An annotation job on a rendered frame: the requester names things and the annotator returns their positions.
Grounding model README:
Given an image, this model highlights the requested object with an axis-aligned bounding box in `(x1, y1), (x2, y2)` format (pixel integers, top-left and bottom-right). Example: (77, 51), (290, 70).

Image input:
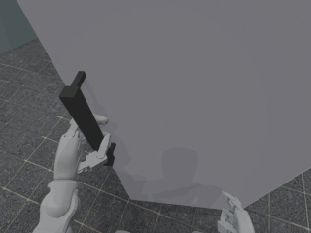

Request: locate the handle
(58, 71), (116, 167)

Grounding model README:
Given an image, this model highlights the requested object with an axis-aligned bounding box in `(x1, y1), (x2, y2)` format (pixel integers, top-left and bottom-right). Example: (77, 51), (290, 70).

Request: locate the robot left forearm
(32, 179), (81, 233)

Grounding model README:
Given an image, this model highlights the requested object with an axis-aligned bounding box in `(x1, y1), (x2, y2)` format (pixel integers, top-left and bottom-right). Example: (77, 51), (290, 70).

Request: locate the right robot hand
(217, 191), (255, 233)

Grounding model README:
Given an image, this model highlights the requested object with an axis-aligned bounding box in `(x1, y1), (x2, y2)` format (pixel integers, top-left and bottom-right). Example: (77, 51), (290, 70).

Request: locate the left robot hand
(53, 114), (111, 182)

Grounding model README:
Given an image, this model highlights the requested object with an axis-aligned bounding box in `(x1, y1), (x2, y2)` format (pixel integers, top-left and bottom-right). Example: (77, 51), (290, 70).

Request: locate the fridge door
(17, 0), (311, 211)

